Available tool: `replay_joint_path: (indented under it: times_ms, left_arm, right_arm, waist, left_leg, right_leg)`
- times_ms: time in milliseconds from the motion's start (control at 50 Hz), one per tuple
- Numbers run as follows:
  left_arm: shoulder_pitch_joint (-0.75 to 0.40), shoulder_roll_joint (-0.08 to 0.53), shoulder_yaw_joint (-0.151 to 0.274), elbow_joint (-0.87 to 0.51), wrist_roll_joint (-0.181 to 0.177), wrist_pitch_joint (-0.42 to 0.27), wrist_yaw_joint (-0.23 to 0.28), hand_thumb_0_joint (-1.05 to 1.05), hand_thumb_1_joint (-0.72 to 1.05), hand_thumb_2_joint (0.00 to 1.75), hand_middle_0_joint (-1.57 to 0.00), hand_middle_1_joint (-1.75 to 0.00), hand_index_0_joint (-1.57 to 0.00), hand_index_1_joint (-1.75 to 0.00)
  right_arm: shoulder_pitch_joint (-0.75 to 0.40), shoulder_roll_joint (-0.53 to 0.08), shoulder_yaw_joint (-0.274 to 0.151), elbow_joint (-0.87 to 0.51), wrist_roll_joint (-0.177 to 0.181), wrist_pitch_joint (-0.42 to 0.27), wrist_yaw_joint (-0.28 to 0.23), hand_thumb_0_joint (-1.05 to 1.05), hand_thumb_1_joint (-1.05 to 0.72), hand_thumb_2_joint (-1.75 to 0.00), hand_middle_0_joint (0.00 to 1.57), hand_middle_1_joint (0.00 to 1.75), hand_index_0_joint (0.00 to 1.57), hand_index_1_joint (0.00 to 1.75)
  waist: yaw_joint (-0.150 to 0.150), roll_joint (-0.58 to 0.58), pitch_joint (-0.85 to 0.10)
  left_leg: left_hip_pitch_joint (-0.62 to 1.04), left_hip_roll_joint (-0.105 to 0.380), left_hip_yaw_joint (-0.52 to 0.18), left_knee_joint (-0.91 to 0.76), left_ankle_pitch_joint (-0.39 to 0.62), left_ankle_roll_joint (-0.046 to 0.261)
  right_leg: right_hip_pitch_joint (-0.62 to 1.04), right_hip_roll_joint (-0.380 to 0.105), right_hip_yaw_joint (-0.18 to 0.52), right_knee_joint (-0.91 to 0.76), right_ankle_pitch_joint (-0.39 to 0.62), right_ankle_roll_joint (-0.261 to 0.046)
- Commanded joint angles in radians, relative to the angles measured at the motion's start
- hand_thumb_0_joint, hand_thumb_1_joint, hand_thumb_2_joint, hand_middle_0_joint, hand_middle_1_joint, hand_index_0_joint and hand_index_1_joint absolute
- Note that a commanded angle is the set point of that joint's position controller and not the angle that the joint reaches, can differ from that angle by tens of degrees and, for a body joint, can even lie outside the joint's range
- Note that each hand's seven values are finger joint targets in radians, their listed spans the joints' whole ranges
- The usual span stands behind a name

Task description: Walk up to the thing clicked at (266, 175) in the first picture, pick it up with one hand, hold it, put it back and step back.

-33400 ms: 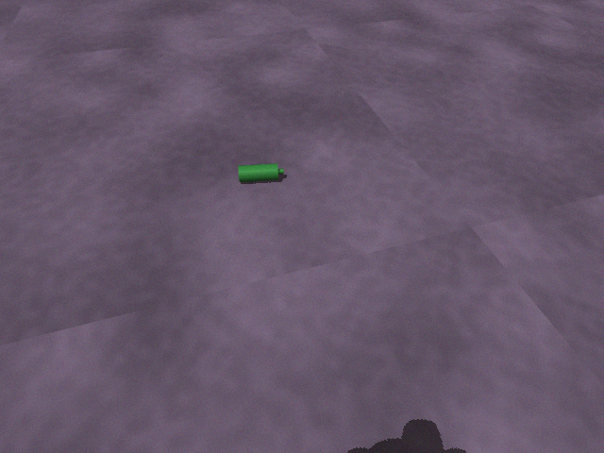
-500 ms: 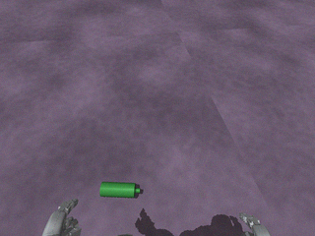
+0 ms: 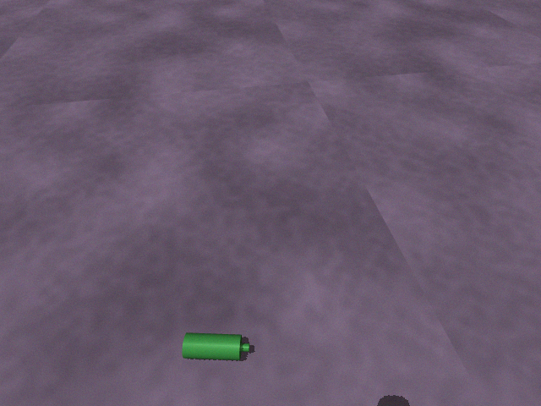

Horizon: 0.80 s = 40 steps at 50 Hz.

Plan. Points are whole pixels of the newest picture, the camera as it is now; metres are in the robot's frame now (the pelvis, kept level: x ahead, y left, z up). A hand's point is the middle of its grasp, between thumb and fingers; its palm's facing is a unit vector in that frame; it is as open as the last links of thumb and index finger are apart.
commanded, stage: stand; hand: left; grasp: from above
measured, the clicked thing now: (217, 346) +0.46 +0.20 -0.74
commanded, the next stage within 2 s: step back in 1.84 s
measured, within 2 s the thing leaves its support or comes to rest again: neither
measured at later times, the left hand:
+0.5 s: hand out of the picture +0.06 +0.23 -0.16, palm faces +0.01 -0.95 -0.32, open 7.4 cm
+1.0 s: hand out of the picture +0.08 +0.23 -0.15, palm faces +0.00 -0.95 -0.32, open 7.4 cm
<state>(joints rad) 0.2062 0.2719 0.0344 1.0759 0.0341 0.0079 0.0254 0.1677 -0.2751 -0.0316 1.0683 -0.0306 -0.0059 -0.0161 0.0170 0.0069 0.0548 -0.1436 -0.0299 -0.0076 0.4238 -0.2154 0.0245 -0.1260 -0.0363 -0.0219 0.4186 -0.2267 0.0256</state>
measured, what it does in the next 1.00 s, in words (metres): stands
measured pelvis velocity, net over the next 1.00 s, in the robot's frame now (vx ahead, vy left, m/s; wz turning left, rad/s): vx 0.01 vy -0.01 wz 0.00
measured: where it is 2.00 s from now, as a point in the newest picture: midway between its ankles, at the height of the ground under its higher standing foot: outside the picture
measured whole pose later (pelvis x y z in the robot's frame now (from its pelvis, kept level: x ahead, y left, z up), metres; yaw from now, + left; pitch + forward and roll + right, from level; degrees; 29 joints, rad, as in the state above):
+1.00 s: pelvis +0.01 -0.01 +0.01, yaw +0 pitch -3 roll +0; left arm 0.10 0.31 0.03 1.16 0.02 -0.01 0.01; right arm 0.11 -0.32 -0.01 1.15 -0.02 -0.01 -0.01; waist 0.00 0.01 0.05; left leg -0.09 -0.01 -0.01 0.32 -0.18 0.01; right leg -0.07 -0.02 -0.03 0.30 -0.19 0.01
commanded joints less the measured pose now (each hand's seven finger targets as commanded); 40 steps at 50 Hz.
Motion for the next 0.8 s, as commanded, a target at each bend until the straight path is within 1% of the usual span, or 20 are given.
replay_joint_path:
  times_ms: [0,20,40,60,160,200,260,280,300,340,380,440,500,560,600,660,720,740,760,780]
  left_arm:
    - [-0.054,0.192,0.034,-0.034,-0.002,-0.028,0.018,0.00,0.90,0.90,-0.20,-0.30,-0.20,-0.30]
    - [-0.062,0.189,0.032,-0.029,-0.003,-0.028,0.017,0.00,0.90,0.90,-0.20,-0.30,-0.20,-0.30]
    - [-0.056,0.192,0.032,-0.022,-0.002,-0.028,0.019,0.00,0.90,0.90,-0.20,-0.30,-0.20,-0.30]
    - [-0.067,0.193,0.031,-0.016,-0.003,-0.029,0.019,0.00,0.90,0.90,-0.20,-0.30,-0.20,-0.30]
    - [-0.077,0.201,0.029,0.008,-0.006,-0.026,0.016,0.00,0.90,0.90,-0.20,-0.30,-0.20,-0.30]
    - [-0.080,0.202,0.027,0.011,-0.006,-0.027,0.015,0.00,0.90,0.90,-0.20,-0.30,-0.20,-0.30]
    - [-0.088,0.211,0.026,0.021,-0.008,-0.028,0.012,0.00,0.90,0.90,-0.20,-0.30,-0.20,-0.30]
    - [-0.095,0.217,0.028,0.021,-0.007,-0.027,0.013,0.00,0.90,0.90,-0.20,-0.30,-0.20,-0.30]
    - [-0.093,0.216,0.027,0.021,-0.008,-0.029,0.012,0.00,0.90,0.90,-0.20,-0.30,-0.20,-0.30]
    - [-0.099,0.215,0.026,0.026,-0.007,-0.031,0.013,0.00,0.90,0.90,-0.20,-0.30,-0.20,-0.30]
    - [-0.115,0.223,0.027,0.025,-0.011,-0.033,0.012,0.00,0.90,0.90,-0.20,-0.30,-0.20,-0.30]
    - [-0.118,0.221,0.026,0.032,-0.013,-0.033,0.012,0.00,0.90,0.90,-0.20,-0.30,-0.20,-0.30]
    - [-0.117,0.229,0.026,0.038,-0.013,-0.032,0.008,0.00,0.90,0.90,-0.20,-0.30,-0.20,-0.30]
    - [-0.128,0.228,0.026,0.035,-0.011,-0.030,0.007,0.00,0.90,0.90,-0.20,-0.30,-0.20,-0.30]
    - [-0.123,0.229,0.026,0.038,-0.011,-0.030,0.005,0.00,0.90,0.90,-0.20,-0.30,-0.20,-0.30]
    - [-0.133,0.229,0.024,0.037,-0.012,-0.033,0.004,0.00,0.90,0.90,-0.20,-0.30,-0.20,-0.30]
    - [-0.142,0.233,0.026,0.030,-0.013,-0.035,0.004,0.00,0.90,0.90,-0.20,-0.30,-0.20,-0.30]
    - [-0.141,0.235,0.026,0.033,-0.016,-0.035,0.003,0.00,0.90,0.90,-0.20,-0.30,-0.20,-0.30]
    - [-0.130,0.230,0.024,0.034,-0.016,-0.035,0.003,0.00,0.90,0.90,-0.20,-0.30,-0.20,-0.30]
    - [-0.135,0.231,0.024,0.035,-0.016,-0.035,0.002,0.00,0.90,0.90,-0.20,-0.30,-0.20,-0.30]
  right_arm:
    - [-0.055,-0.192,-0.039,-0.044,0.001,-0.023,-0.018,0.00,-0.90,-0.90,0.20,0.30,0.20,0.30]
    - [-0.052,-0.193,-0.036,-0.038,0.002,-0.023,-0.017,0.00,-0.90,-0.90,0.20,0.30,0.20,0.30]
    - [-0.057,-0.193,-0.037,-0.033,0.004,-0.023,-0.017,0.00,-0.90,-0.90,0.20,0.30,0.20,0.30]
    - [-0.055,-0.186,-0.034,-0.027,0.004,-0.022,-0.016,0.00,-0.90,-0.90,0.20,0.30,0.20,0.30]
    - [-0.068,-0.199,-0.031,-0.009,0.003,-0.021,-0.014,0.00,-0.90,-0.90,0.20,0.30,0.20,0.30]
    - [-0.066,-0.203,-0.029,-0.003,0.005,-0.020,-0.013,0.00,-0.90,-0.90,0.20,0.30,0.20,0.30]
    - [-0.070,-0.205,-0.025,0.005,0.005,-0.021,-0.013,0.00,-0.90,-0.90,0.20,0.30,0.20,0.30]
    - [-0.070,-0.208,-0.025,0.006,0.005,-0.021,-0.013,0.00,-0.90,-0.90,0.20,0.30,0.20,0.30]
    - [-0.076,-0.207,-0.023,0.006,0.006,-0.022,-0.012,0.00,-0.90,-0.90,0.20,0.30,0.20,0.30]
    - [-0.081,-0.214,-0.025,0.007,0.008,-0.023,-0.012,0.00,-0.90,-0.90,0.20,0.30,0.20,0.30]
    - [-0.069,-0.209,-0.020,0.015,0.008,-0.024,-0.012,0.00,-0.90,-0.90,0.20,0.30,0.20,0.30]
    - [-0.079,-0.215,-0.018,0.019,0.009,-0.023,-0.012,0.00,-0.90,-0.90,0.20,0.30,0.20,0.30]
    - [-0.079,-0.216,-0.015,0.021,0.008,-0.022,-0.012,0.00,-0.90,-0.90,0.20,0.30,0.20,0.30]
    - [-0.089,-0.227,-0.016,0.020,0.010,-0.023,-0.011,0.00,-0.90,-0.90,0.20,0.30,0.20,0.30]
    - [-0.087,-0.226,-0.015,0.022,0.010,-0.022,-0.012,0.00,-0.90,-0.90,0.20,0.30,0.20,0.30]
    - [-0.089,-0.227,-0.014,0.021,0.011,-0.022,-0.010,0.00,-0.90,-0.90,0.20,0.30,0.20,0.30]
    - [-0.088,-0.238,-0.015,0.022,0.010,-0.026,-0.011,0.00,-0.90,-0.90,0.20,0.30,0.20,0.30]
    - [-0.083,-0.228,-0.011,0.026,0.010,-0.027,-0.011,0.00,-0.90,-0.90,0.20,0.30,0.20,0.30]
    - [-0.089,-0.239,-0.013,0.024,0.012,-0.028,-0.011,0.00,-0.90,-0.90,0.20,0.30,0.20,0.30]
    - [-0.094,-0.236,-0.013,0.023,0.013,-0.028,-0.011,0.00,-0.90,-0.90,0.20,0.30,0.20,0.30]
  waist:
    - [0.001,-0.004,-0.022]
    - [-0.003,-0.002,-0.027]
    - [0.000,-0.005,-0.031]
    - [-0.004,-0.004,-0.022]
    - [-0.002,-0.001,-0.016]
    - [-0.001,-0.004,-0.023]
    - [-0.003,0.004,-0.010]
    - [-0.006,0.010,-0.024]
    - [-0.001,0.007,-0.024]
    - [-0.004,-0.017,-0.042]
    - [-0.010,-0.009,-0.045]
    - [-0.007,-0.006,-0.051]
    - [-0.007,-0.007,-0.027]
    - [-0.008,0.006,-0.040]
    - [-0.008,0.002,-0.038]
    - [-0.011,-0.007,-0.034]
    - [-0.013,0.005,-0.070]
    - [-0.012,0.005,-0.065]
    - [-0.008,0.010,-0.073]
    - [-0.011,0.003,-0.073]
  left_leg:
    - [-0.012,0.119,-0.132,-0.139,0.051,0.009]
    - [-0.012,0.117,-0.129,-0.139,0.066,0.007]
    - [0.005,0.122,-0.129,-0.137,0.082,0.010]
    - [-0.004,0.117,-0.124,-0.139,0.087,0.005]
    - [-0.017,0.122,-0.130,-0.166,0.023,0.004]
    - [-0.011,0.124,-0.128,-0.165,0.046,0.005]
    - [-0.015,0.122,-0.126,-0.170,0.041,0.002]
    - [-0.013,0.126,-0.126,-0.169,0.039,0.003]
    - [-0.009,0.127,-0.127,-0.168,0.058,0.003]
    - [0.017,0.128,-0.123,-0.156,0.110,0.005]
    - [0.019,0.130,-0.116,-0.152,0.126,0.004]
    - [0.019,0.130,-0.115,-0.151,0.151,0.006]
    - [0.013,0.129,-0.114,-0.161,0.099,0.001]
    - [0.008,0.134,-0.117,-0.165,0.103,0.000]
    - [0.006,0.133,-0.115,-0.167,0.079,0.000]
    - [0.010,0.134,-0.114,-0.165,0.091,0.001]
    - [0.025,0.143,-0.109,-0.149,0.168,0.005]
    - [0.023,0.141,-0.109,-0.154,0.185,0.000]
    - [0.036,0.144,-0.109,-0.149,0.197,0.003]
    - [0.040,0.142,-0.107,-0.150,0.203,0.001]
  right_leg:
    - [0.001,-0.075,0.084,-0.096,0.068,-0.037]
    - [0.012,-0.077,0.086,-0.106,0.077,-0.033]
    - [0.007,-0.079,0.084,-0.109,0.086,-0.035]
    - [0.013,-0.079,0.087,-0.115,0.083,-0.033]
    - [0.016,-0.077,0.080,-0.124,0.054,-0.035]
    - [0.025,-0.083,0.085,-0.132,0.069,-0.035]
    - [0.021,-0.083,0.087,-0.138,0.062,-0.037]
    - [0.028,-0.085,0.087,-0.136,0.073,-0.037]
    - [0.027,-0.086,0.084,-0.136,0.081,-0.036]
    - [0.028,-0.090,0.088,-0.145,0.094,-0.036]
    - [0.039,-0.094,0.095,-0.148,0.115,-0.037]
    - [0.054,-0.094,0.089,-0.150,0.141,-0.034]
    - [0.031,-0.088,0.090,-0.157,0.092,-0.036]
    - [0.042,-0.090,0.089,-0.155,0.099,-0.039]
    - [0.037,-0.088,0.089,-0.159,0.092,-0.038]
    - [0.032,-0.088,0.091,-0.162,0.085,-0.037]
    - [0.060,-0.098,0.096,-0.158,0.158,-0.041]
    - [0.066,-0.096,0.094,-0.153,0.163,-0.039]
    - [0.064,-0.097,0.092,-0.154,0.167,-0.039]
    - [0.060,-0.095,0.092,-0.155,0.175,-0.038]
